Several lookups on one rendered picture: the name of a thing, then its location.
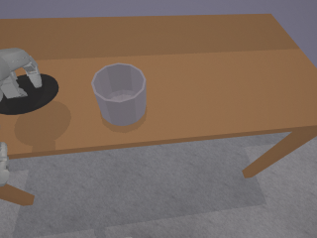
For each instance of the pot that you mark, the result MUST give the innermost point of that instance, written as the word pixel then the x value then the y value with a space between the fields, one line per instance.
pixel 121 93

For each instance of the robot left forearm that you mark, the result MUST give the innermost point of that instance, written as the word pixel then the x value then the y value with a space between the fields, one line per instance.
pixel 4 73

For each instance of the robot left hand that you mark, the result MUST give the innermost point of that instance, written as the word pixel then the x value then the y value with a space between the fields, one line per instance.
pixel 17 58

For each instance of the left robot upper arm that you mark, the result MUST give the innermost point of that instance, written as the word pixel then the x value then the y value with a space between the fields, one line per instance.
pixel 4 164

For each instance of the table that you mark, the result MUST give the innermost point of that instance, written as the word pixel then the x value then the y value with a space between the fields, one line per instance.
pixel 208 77

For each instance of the knob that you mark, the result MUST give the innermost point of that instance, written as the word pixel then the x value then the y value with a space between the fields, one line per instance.
pixel 24 83

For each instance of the lid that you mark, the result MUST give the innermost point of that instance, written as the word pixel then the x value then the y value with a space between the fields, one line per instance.
pixel 36 99

